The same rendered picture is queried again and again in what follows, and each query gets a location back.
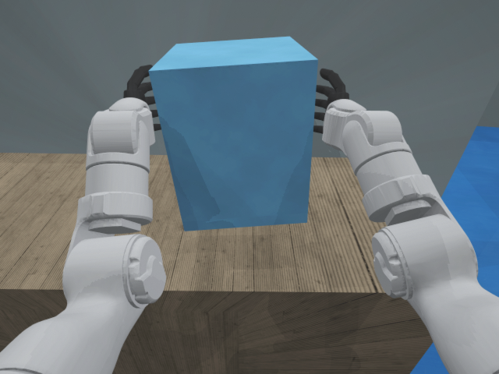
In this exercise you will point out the pedestal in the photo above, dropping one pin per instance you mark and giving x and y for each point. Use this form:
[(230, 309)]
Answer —
[(276, 299)]

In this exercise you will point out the carton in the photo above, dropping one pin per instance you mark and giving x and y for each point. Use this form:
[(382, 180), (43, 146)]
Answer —
[(237, 121)]

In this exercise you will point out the robot right upper arm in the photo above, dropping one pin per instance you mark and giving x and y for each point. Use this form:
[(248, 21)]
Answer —
[(429, 263)]

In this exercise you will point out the robot left upper arm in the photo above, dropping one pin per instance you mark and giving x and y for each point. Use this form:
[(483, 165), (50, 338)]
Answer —
[(108, 282)]

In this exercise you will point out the robot right hand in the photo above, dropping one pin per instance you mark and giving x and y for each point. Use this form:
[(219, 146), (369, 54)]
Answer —
[(333, 94)]

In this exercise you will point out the robot left hand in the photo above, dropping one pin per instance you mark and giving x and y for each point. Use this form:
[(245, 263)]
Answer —
[(137, 90)]

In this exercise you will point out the right robot forearm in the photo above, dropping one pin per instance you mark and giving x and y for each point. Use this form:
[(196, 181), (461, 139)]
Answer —
[(394, 188)]

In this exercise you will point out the left robot forearm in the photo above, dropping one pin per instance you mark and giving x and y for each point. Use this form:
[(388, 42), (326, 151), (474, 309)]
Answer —
[(116, 197)]

